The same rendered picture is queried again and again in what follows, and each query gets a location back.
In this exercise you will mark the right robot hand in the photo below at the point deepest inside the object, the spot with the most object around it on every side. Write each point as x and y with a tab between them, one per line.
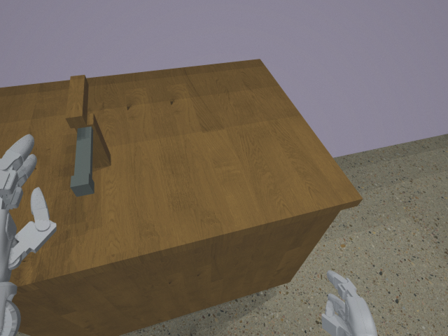
354	317

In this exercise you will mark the left robot hand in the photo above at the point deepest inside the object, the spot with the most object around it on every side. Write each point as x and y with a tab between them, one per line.
16	166

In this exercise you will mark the tap lever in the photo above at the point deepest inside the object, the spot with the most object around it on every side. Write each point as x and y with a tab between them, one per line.
82	183

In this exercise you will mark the counter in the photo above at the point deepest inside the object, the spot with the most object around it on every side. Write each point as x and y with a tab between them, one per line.
209	186

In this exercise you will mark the left robot forearm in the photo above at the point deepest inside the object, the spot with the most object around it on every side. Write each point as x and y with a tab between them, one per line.
10	317

